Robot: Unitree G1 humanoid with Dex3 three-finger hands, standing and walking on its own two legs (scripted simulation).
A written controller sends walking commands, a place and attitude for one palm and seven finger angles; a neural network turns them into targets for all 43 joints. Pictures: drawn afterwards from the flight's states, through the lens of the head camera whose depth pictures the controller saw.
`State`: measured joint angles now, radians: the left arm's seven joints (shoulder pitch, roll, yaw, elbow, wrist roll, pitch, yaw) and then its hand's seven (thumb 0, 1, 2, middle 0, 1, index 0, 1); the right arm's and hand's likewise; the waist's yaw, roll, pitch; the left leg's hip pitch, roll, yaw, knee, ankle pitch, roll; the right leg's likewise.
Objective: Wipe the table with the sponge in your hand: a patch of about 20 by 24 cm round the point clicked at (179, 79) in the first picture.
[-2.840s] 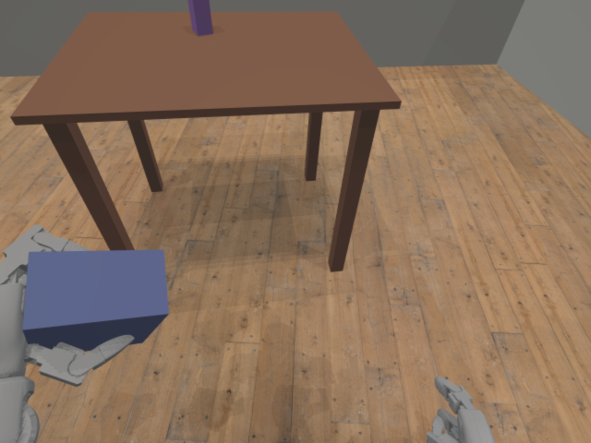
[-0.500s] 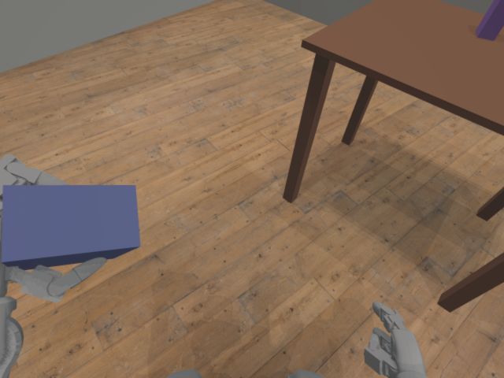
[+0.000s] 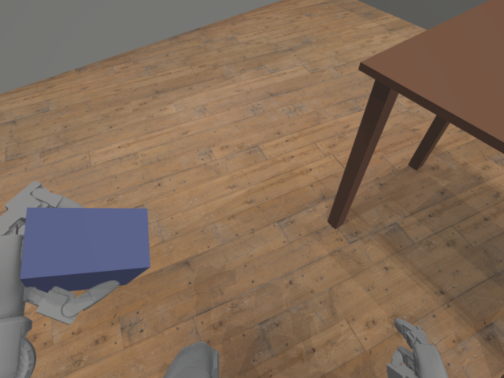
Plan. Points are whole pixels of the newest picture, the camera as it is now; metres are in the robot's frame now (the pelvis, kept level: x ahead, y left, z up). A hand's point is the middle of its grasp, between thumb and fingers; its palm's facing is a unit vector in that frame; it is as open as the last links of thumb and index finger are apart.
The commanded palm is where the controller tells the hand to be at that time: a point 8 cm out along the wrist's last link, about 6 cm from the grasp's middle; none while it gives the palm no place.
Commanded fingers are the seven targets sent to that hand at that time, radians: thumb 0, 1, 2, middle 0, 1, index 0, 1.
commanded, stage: walk to a spot facing it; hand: left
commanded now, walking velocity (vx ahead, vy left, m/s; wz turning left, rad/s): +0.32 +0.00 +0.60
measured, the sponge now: (102, 253) +0.23 +0.19 +0.15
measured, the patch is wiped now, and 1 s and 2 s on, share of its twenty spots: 0.00 0.00 0.00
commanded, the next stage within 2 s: none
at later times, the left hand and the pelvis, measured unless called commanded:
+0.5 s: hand (65, 195) +0.28 +0.23 +0.19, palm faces +0.58 -0.64 -0.51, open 10.6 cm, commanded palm +0.24 +0.27 +0.18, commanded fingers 0.00 0.10 1.30 -1.20 -1.60 -1.20 -1.60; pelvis +0.15 -0.04 -0.01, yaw +13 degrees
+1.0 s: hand (55, 208) +0.28 +0.25 +0.17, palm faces +0.72 -0.52 -0.46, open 10.7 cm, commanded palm +0.19 +0.26 +0.18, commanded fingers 0.00 0.10 1.30 -1.20 -1.60 -1.20 -1.60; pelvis +0.19 -0.06 -0.02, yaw +30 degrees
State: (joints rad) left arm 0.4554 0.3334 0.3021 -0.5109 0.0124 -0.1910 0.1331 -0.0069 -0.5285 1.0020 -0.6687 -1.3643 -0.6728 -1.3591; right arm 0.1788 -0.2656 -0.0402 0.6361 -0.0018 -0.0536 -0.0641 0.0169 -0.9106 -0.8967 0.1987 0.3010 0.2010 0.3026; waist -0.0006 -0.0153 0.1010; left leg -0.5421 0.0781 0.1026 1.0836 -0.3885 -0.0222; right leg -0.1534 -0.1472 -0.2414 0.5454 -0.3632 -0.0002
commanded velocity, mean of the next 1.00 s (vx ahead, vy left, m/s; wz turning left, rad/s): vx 0.10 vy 0.00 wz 0.60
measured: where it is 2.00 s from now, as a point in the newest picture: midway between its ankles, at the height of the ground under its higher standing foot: outside the picture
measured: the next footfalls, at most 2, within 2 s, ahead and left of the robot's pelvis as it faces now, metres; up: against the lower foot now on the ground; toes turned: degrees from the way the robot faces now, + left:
left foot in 0.16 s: +0.17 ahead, +0.13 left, +0.00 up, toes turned +13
right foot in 0.52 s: +0.26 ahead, -0.15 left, +0.00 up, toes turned +6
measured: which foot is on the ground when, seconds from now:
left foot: up 0.00-0.14, down 0.16-0.52, up 0.54-0.92, down 0.94-1.00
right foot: down 0.00-0.14, up 0.16-0.50, down 0.52-0.94, up 0.96-1.00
